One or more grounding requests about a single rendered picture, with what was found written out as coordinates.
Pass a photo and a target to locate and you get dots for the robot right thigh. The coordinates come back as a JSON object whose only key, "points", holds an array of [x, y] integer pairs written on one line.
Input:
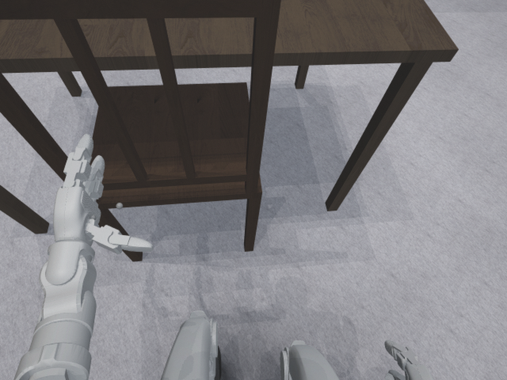
{"points": [[303, 362]]}

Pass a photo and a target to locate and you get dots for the table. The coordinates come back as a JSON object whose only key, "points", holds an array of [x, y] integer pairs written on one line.
{"points": [[309, 32]]}

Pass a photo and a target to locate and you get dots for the chair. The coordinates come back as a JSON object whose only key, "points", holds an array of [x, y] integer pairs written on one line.
{"points": [[162, 144]]}

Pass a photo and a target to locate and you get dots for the robot left hand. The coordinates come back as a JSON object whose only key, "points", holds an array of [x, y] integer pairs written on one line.
{"points": [[75, 202]]}

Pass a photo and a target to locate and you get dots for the robot right hand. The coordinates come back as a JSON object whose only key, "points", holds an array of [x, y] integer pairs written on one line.
{"points": [[407, 360]]}

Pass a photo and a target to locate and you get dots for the robot right shin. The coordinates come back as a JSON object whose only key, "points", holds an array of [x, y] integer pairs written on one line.
{"points": [[297, 342]]}

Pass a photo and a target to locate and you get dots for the left robot forearm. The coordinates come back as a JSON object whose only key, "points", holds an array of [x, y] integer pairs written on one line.
{"points": [[61, 340]]}

